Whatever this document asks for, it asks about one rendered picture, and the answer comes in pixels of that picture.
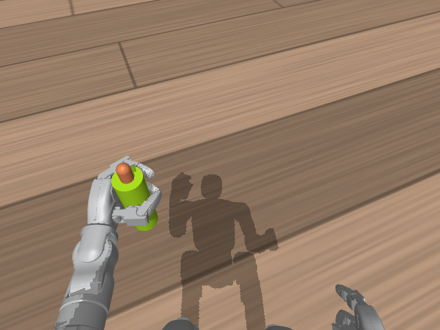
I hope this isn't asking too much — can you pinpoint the left robot hand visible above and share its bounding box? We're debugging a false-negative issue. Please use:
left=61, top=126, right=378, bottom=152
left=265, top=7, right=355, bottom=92
left=87, top=156, right=162, bottom=230

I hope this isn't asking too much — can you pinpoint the left robot arm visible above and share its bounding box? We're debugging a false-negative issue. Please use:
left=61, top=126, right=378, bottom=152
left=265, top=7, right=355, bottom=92
left=53, top=223, right=119, bottom=330

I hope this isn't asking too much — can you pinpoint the bottle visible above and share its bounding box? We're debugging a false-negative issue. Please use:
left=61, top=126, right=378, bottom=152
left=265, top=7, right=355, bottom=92
left=111, top=163, right=158, bottom=231

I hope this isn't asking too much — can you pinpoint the right robot hand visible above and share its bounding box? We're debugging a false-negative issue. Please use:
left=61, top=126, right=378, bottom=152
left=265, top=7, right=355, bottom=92
left=332, top=284, right=385, bottom=330

